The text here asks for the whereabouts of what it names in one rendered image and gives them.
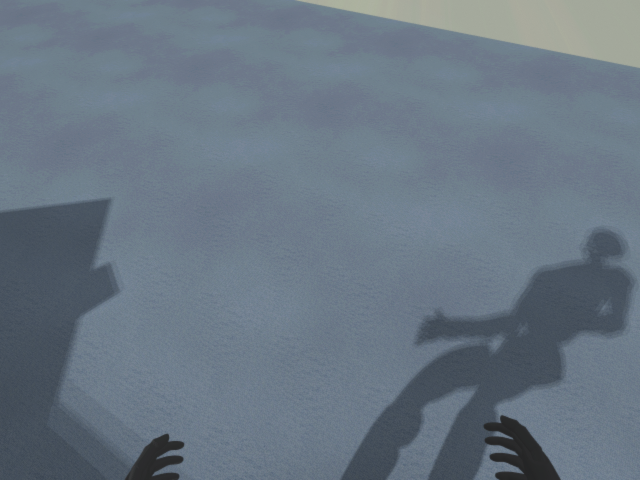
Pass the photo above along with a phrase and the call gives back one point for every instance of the right robot hand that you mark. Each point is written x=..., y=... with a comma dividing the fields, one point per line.
x=531, y=460

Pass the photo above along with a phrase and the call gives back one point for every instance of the left robot hand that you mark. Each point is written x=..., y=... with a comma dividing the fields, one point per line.
x=147, y=463

